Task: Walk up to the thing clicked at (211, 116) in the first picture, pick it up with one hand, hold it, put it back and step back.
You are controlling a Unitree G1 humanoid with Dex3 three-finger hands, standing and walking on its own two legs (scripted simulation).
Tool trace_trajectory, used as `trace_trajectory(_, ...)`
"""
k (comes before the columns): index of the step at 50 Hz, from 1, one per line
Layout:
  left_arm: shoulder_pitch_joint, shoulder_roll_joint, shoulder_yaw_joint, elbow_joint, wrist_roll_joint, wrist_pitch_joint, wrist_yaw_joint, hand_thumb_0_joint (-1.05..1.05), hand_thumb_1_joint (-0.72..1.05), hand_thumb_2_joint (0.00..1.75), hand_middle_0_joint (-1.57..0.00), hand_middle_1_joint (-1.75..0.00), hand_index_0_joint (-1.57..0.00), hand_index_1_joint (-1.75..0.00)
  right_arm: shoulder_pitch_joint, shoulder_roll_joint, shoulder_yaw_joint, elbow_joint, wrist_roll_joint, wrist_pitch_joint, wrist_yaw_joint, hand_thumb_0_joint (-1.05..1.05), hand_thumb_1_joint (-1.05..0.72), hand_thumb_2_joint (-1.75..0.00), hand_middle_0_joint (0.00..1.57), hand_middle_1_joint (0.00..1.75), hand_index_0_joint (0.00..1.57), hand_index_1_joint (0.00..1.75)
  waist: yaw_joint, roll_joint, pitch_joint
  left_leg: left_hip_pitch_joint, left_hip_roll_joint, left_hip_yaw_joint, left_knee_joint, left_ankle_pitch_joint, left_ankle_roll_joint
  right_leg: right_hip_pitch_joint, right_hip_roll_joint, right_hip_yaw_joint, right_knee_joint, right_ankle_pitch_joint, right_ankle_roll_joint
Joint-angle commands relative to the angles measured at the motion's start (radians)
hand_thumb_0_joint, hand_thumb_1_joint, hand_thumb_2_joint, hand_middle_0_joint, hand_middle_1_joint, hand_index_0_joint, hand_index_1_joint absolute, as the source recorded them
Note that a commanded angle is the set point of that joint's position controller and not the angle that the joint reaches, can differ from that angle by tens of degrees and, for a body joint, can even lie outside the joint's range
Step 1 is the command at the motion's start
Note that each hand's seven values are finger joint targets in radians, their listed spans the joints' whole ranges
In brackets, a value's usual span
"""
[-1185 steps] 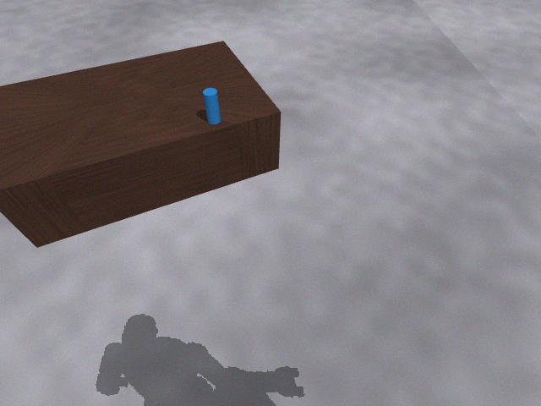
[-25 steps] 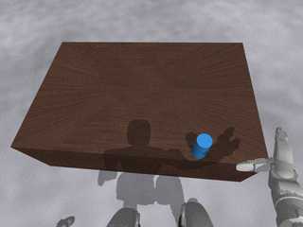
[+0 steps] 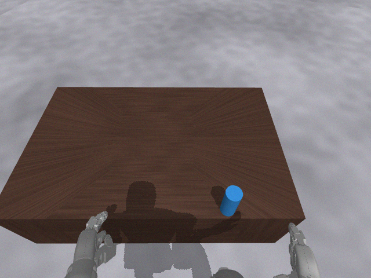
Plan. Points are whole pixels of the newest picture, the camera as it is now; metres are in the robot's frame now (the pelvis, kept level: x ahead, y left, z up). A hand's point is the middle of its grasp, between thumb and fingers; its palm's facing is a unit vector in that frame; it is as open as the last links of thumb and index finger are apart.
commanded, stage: home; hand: right
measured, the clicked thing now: (230, 201) +0.40 -0.16 -0.31
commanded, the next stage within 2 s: stand in 1.94 s
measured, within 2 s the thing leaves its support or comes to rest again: neither
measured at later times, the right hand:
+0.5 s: hand out of the picture +0.13 -0.21 -0.11, palm faces -0.04 +0.94 -0.34, open 17.4 cm
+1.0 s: hand out of the picture +0.03 -0.25 -0.12, palm faces -0.01 +0.94 -0.35, open 17.5 cm
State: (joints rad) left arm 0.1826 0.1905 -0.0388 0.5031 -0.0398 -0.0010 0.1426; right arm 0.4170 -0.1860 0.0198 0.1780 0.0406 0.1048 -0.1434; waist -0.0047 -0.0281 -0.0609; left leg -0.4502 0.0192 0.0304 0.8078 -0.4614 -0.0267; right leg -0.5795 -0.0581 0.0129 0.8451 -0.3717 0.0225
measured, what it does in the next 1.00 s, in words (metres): stands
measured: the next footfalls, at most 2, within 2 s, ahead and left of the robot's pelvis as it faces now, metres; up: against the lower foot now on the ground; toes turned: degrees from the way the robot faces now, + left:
none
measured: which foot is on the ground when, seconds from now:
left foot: down 0.00-1.00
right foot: down 0.00-1.00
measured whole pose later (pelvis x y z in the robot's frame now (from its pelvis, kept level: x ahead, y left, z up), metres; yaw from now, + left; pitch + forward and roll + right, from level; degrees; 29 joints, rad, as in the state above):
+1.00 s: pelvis -0.02 -0.01 +0.04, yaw +0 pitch -4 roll +0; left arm 0.16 0.31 0.01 1.06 0.03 0.01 0.01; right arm 0.23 -0.31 -0.01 1.04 -0.03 0.01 -0.02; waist 0.00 -0.01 0.04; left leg -0.09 0.06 0.01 0.43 -0.26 -0.05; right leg -0.18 -0.01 -0.03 0.41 -0.15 0.01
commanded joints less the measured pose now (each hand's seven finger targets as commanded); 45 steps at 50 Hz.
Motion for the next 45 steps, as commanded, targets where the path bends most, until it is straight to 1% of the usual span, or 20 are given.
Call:
trace_trajectory(1,-0.002,0.126,0.055,-0.127,0.013,-0.055,0.023,0.0,0.89,0.9,-0.2,-0.3,-0.2,-0.3,-0.104,-0.121,-0.064,-0.221,-0.009,-0.042,-0.01,0.0,0.59,-0.03,0.05,0.05,0.05,0.05,0.041,0.007,-0.112,-0.047,-0.027,0.01,-0.137,0.261,0.014,0.18,0.039,-0.043,-0.103,0.172,-0.036)
trace_trajectory(6,-0.008,0.126,0.057,-0.15,0.014,-0.076,0.017,0.0,0.89,0.9,-0.2,-0.3,-0.2,-0.3,-0.024,-0.098,-0.044,-0.191,-0.012,-0.017,-0.006,0.0,0.56,-0.05,0.05,0.05,0.05,0.05,0.023,0.034,-0.114,-0.047,-0.026,0.01,-0.142,0.255,0.011,0.16,0.043,-0.048,-0.095,0.168,-0.037)
trace_trajectory(8,-0.002,0.134,0.065,-0.147,0.014,-0.082,0.016,0.0,0.9,0.9,-0.2,-0.3,-0.2,-0.3,-0.035,-0.118,-0.07,-0.221,-0.012,-0.013,-0.009,0.0,0.56,-0.05,0.05,0.05,0.05,0.05,0.018,0.045,-0.136,-0.038,-0.025,0.01,-0.134,0.285,0.006,0.168,0.042,-0.048,-0.086,0.191,-0.039)
trace_trajectory(10,-0.004,0.131,0.062,-0.149,0.013,-0.083,0.012,0.0,0.9,0.9,-0.2,-0.3,-0.2,-0.3,-0.002,-0.115,-0.064,-0.199,-0.012,-0.009,-0.005,0.0,0.56,-0.05,0.05,0.05,0.05,0.05,0.009,0.022,-0.123,-0.036,-0.022,0.009,-0.132,0.297,0.006,0.156,0.046,-0.054,-0.081,0.199,-0.036)
trace_trajectory(11,-0.001,0.131,0.062,-0.154,0.013,-0.086,0.012,0.0,0.9,0.9,-0.2,-0.3,-0.2,-0.3,-0.008,-0.098,-0.049,-0.193,-0.013,-0.005,-0.004,0.0,0.56,-0.05,0.05,0.05,0.05,0.05,0.018,0.049,-0.114,-0.051,-0.029,0.014,-0.126,0.286,0.008,0.151,0.04,-0.047,-0.083,0.193,-0.037)
trace_trajectory(13,0.003,0.137,0.068,-0.153,0.012,-0.088,0.011,0.0,0.9,0.9,-0.2,-0.3,-0.2,-0.3,-0.022,-0.122,-0.075,-0.208,-0.014,-0.006,-0.007,0.0,0.56,-0.05,0.05,0.05,0.05,0.05,0.012,0.05,-0.131,-0.039,-0.025,0.006,-0.131,0.291,0.004,0.147,0.042,-0.053,-0.075,0.192,-0.04)
trace_trajectory(14,-0.038,0.208,0.097,0.047,0.149,-0.044,-0.041,0.0,0.9,0.9,-0.2,-0.3,-0.2,-0.3,-0.128,-0.285,-0.114,0.136,-0.128,-0.063,0.048,0.0,0.52,-0.07,0.05,0.06,0.05,0.06,-0.003,0.072,-0.065,0.08,0.04,-0.087,-0.187,0.282,0.028,0.208,-0.001,0.003,-0.103,0.241,-0.049)
trace_trajectory(15,-0.007,0.218,0.114,0.07,0.154,-0.027,-0.063,0.0,0.9,0.9,-0.2,-0.3,-0.2,-0.3,-0.106,-0.274,-0.123,0.172,-0.136,-0.088,0.072,0.0,0.53,-0.06,0.05,0.05,0.05,0.05,0.005,0.064,-0.072,0.119,0.069,-0.111,-0.199,0.358,0.043,0.2,0.007,-0.006,-0.104,0.233,-0.049)
trace_trajectory(17,-0.015,0.23,0.107,0.076,0.128,-0.017,-0.089,0.0,0.9,0.9,-0.2,-0.3,-0.2,-0.3,-0.121,-0.297,-0.117,0.208,-0.127,-0.119,0.094,0.0,0.52,-0.07,0.05,0.06,0.05,0.06,0.013,0.12,-0.039,0.075,0.099,-0.15,-0.271,0.227,0.053,0.23,0.005,-0.004,-0.141,0.146,-0.041)
trace_trajectory(19,-0.013,0.22,0.098,0.124,0.105,-0.015,-0.115,0.0,0.9,0.9,-0.2,-0.3,-0.2,-0.3,-0.175,-0.271,-0.104,0.268,-0.102,-0.126,0.107,0.0,0.53,-0.06,0.05,0.05,0.05,0.05,0.026,0.103,-0.023,0.079,0.096,-0.132,-0.294,0.182,0.05,0.267,0.006,0.005,-0.196,0.153,-0.041)
trace_trajectory(22,-0.032,0.23,0.099,0.181,0.094,-0.018,-0.127,0.0,0.9,0.9,-0.2,-0.3,-0.2,-0.3,-0.176,-0.254,-0.091,0.37,-0.083,-0.128,0.109,0.0,0.54,-0.06,0.05,0.05,0.05,0.05,0.003,0.012,-0.017,0.128,0.058,-0.073,-0.271,0.249,0.032,0.307,-0.009,0.031,-0.266,0.267,-0.038)
trace_trajectory(25,-0.012,0.227,0.095,0.24,0.087,-0.015,-0.122,0.0,0.9,0.9,-0.2,-0.3,-0.2,-0.3,-0.177,-0.266,-0.092,0.46,-0.081,-0.128,0.106,0.0,0.55,-0.05,0.05,0.05,0.05,0.05,0.004,0.008,-0.017,0.208,0.065,-0.063,-0.278,0.341,0.034,0.325,-0.021,0.035,-0.303,0.356,-0.04)
trace_trajectory(27,-0.011,0.247,0.099,0.274,0.086,-0.01,-0.117,0.0,0.9,0.9,-0.2,-0.3,-0.2,-0.3,-0.182,-0.263,-0.092,0.507,-0.081,-0.123,0.105,0.0,0.55,-0.05,0.05,0.05,0.05,0.05,0.0,-0.02,0.009,0.21,0.063,-0.061,-0.309,0.315,0.03,0.341,-0.021,0.037,-0.344,0.323,-0.04)
trace_trajectory(29,-0.008,0.252,0.097,0.306,0.081,-0.007,-0.115,0.0,0.9,0.9,-0.2,-0.3,-0.2,-0.3,-0.171,-0.271,-0.089,0.558,-0.078,-0.123,0.103,0.0,0.57,-0.04,0.05,0.05,0.05,0.05,-0.004,-0.002,0.003,0.246,0.071,-0.056,-0.324,0.378,0.026,0.371,-0.028,0.044,-0.356,0.384,-0.043)
trace_trajectory(30,-0.005,0.255,0.098,0.322,0.081,-0.004,-0.112,0.0,0.9,0.9,-0.2,-0.3,-0.2,-0.3,-0.184,-0.284,-0.092,0.582,-0.078,-0.12,0.101,0.0,0.56,-0.04,0.05,0.05,0.05,0.05,0.002,0.021,0.028,0.239,0.071,-0.059,-0.346,0.347,0.027,0.367,-0.025,0.042,-0.38,0.343,-0.036)
trace_trajectory(31,-0.008,0.266,0.1,0.337,0.079,-0.004,-0.111,0.0,0.9,0.9,-0.2,-0.3,-0.2,-0.3,-0.184,-0.282,-0.092,0.6,-0.078,-0.121,0.1,0.0,0.57,-0.04,0.05,0.05,0.05,0.05,0.0,0.017,0.014,0.249,0.075,-0.059,-0.353,0.381,0.024,0.405,-0.028,0.042,-0.38,0.369,-0.04)
trace_trajectory(35,-0.021,0.285,0.1,0.392,0.075,-0.002,-0.11,0.0,0.9,0.9,-0.2,-0.3,-0.2,-0.3,-0.195,-0.304,-0.087,0.674,-0.072,-0.12,0.097,0.0,0.56,-0.04,0.05,0.05,0.05,0.05,0.002,0.034,0.029,0.253,0.078,-0.06,-0.391,0.372,0.024,0.454,-0.033,0.05,-0.431,0.364,-0.035)
trace_trajectory(37,-0.026,0.296,0.1,0.419,0.075,0.001,-0.11,0.0,0.9,0.9,-0.2,-0.3,-0.2,-0.3,-0.201,-0.3,-0.08,0.702,-0.071,-0.119,0.097,0.0,0.56,-0.04,0.05,0.05,0.05,0.05,0.006,0.014,0.057,0.259,0.078,-0.062,-0.422,0.33,0.023,0.441,-0.032,0.055,-0.462,0.298,-0.032)
trace_trajectory(39,-0.028,0.302,0.1,0.439,0.073,-0.002,-0.11,0.0,0.9,0.9,-0.2,-0.3,-0.2,-0.3,-0.208,-0.308,-0.076,0.727,-0.069,-0.121,0.097,0.0,0.55,-0.05,0.05,0.05,0.05,0.05,0.012,0.026,0.051,0.273,0.082,-0.064,-0.428,0.348,0.024,0.462,-0.036,0.057,-0.476,0.324,-0.031)
trace_trajectory(45,-0.056,0.312,0.097,0.486,0.072,0.0,-0.117,0.0,0.9,0.9,-0.2,-0.3,-0.2,-0.3,-0.207,-0.316,-0.069,0.788,-0.072,-0.118,0.1,0.0,0.56,-0.04,0.05,0.05,0.05,0.05,0.013,0.031,0.107,0.242,0.084,-0.066,-0.47,0.259,0.023,0.458,-0.033,0.067,-0.534,0.19,-0.022)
